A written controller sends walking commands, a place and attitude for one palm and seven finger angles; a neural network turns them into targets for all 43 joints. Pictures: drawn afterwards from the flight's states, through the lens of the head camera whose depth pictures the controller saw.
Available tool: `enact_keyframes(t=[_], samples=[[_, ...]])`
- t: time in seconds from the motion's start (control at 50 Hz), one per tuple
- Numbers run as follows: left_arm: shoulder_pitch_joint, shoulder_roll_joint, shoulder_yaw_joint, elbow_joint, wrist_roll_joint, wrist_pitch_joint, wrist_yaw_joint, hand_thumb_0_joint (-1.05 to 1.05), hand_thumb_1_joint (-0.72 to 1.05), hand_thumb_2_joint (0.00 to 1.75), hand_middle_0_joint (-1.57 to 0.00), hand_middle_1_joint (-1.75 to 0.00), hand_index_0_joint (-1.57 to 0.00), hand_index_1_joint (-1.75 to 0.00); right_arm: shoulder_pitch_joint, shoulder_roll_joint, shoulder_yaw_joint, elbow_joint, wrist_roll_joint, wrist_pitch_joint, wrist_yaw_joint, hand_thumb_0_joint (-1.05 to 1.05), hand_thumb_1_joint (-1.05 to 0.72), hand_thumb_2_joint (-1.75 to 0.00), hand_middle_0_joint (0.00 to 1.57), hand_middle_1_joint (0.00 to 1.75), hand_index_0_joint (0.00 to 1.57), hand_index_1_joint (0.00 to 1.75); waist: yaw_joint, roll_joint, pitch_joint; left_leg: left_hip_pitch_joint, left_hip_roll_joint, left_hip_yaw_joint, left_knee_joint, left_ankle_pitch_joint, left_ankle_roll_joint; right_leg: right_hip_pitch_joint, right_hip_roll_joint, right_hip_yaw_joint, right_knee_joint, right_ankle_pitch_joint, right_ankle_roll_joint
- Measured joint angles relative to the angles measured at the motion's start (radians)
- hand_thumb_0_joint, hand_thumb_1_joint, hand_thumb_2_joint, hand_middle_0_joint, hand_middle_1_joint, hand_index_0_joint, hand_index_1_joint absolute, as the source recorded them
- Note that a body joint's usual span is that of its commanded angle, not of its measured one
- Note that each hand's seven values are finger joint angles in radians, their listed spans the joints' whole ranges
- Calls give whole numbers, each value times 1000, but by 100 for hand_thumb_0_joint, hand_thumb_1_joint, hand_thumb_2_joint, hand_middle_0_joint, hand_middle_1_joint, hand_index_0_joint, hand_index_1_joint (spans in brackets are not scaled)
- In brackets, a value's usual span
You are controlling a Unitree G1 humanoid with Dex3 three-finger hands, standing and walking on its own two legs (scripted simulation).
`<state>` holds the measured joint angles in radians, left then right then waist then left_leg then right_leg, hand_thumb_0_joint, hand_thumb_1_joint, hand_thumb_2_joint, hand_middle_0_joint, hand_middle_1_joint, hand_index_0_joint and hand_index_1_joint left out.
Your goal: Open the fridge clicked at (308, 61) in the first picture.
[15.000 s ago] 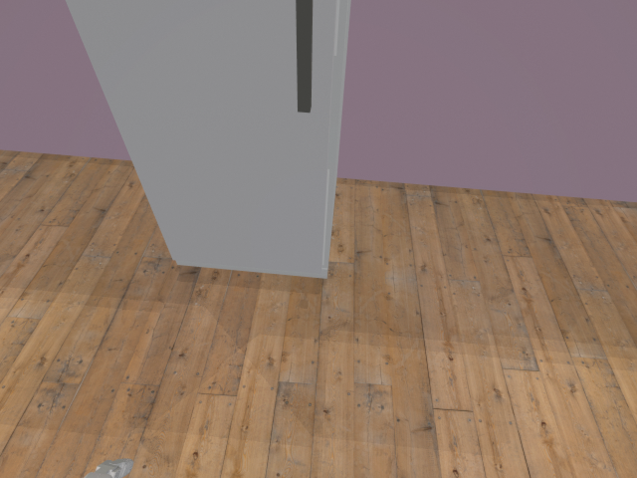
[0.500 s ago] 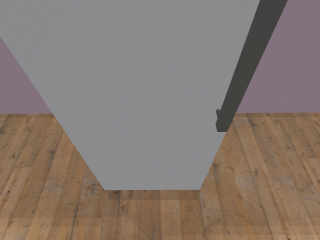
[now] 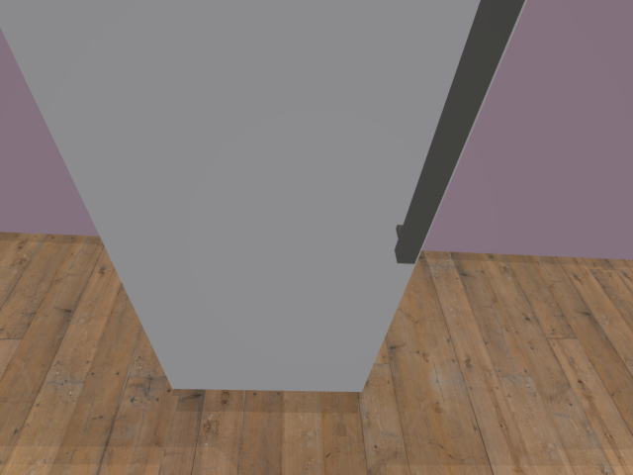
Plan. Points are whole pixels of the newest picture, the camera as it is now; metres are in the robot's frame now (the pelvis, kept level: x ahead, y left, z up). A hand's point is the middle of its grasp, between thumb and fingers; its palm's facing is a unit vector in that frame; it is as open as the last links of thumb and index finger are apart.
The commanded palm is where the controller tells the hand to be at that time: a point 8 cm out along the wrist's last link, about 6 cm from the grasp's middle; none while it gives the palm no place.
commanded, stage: come to a stop and stand still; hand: right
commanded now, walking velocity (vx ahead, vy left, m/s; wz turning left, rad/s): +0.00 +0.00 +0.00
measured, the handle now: (447, 119) +0.47 -0.12 +0.25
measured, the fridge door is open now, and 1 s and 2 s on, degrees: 0 0 0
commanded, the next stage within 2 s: look again from close up in 1.34 s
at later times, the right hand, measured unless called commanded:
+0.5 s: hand out of the picture +0.01 -0.13 -0.16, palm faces +0.01 +0.98 -0.21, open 7.3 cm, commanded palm none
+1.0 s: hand out of the picture +0.06 -0.11 -0.16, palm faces +0.03 +0.97 -0.22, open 7.3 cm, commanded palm none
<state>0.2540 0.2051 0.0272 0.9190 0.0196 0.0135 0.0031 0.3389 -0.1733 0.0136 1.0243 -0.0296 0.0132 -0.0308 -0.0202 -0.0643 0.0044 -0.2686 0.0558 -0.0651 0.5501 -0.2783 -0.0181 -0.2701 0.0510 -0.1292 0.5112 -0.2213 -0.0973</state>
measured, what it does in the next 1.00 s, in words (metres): shifts its weight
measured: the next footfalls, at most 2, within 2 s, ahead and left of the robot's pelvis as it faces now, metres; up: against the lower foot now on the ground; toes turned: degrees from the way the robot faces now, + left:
none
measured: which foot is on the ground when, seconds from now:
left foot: down 0.00-1.00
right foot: down 0.00-1.00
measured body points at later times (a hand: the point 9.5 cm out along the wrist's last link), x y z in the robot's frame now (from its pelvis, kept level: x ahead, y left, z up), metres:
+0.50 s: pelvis +0.02 +0.03 +0.01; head +0.04 +0.05 +0.46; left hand +0.00 +0.24 -0.16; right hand +0.01 -0.18 -0.15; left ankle +0.03 +0.17 -0.73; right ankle +0.04 -0.05 -0.73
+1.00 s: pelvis +0.05 +0.06 +0.01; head +0.08 +0.07 +0.46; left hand +0.07 +0.28 -0.16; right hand +0.06 -0.17 -0.14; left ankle +0.03 +0.17 -0.73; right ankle +0.04 -0.05 -0.73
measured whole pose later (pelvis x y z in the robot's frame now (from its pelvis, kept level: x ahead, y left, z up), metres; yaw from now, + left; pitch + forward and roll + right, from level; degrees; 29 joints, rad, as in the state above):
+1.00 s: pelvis +0.05 +0.06 +0.01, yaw -1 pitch -1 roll -1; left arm 0.25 0.17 0.00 1.11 0.01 -0.02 0.03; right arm 0.25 -0.15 0.01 1.11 -0.01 -0.02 -0.04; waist 0.00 -0.02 0.06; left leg -0.16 -0.02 -0.04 0.45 -0.27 0.02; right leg -0.17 -0.01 -0.07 0.41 -0.23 0.00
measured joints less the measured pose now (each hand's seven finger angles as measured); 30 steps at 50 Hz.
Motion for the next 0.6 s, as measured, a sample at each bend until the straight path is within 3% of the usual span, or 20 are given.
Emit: enact_keyframes(t=[0.3,0.6], samples=[[88,-23,-15,128,-1,-12,7,1,91,90,-20,-30,-20,-30,-18,44,9,57,8,-16,1,0,-91,-90,21,30,20,30,23,23,26,7,-17,-12,-47,43,-11,17,-2,14,-72,40,21],[48,-65,-23,165,-6,-32,16,1,91,89,-20,-30,-20,-30,-63,45,3,85,13,-29,-8,1,-92,-90,21,30,20,30,26,35,47,38,-47,8,-63,27,5,42,-33,35,-76,18,59]])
